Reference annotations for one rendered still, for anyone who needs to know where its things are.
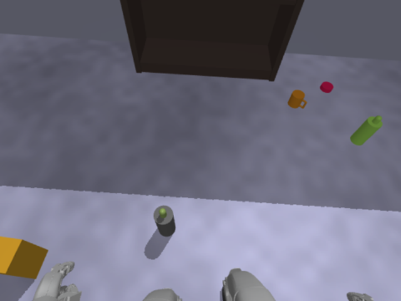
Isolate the bookshelf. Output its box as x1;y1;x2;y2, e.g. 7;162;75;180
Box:
120;0;304;82

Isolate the left robot hand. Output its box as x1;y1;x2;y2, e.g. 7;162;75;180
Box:
33;261;82;301

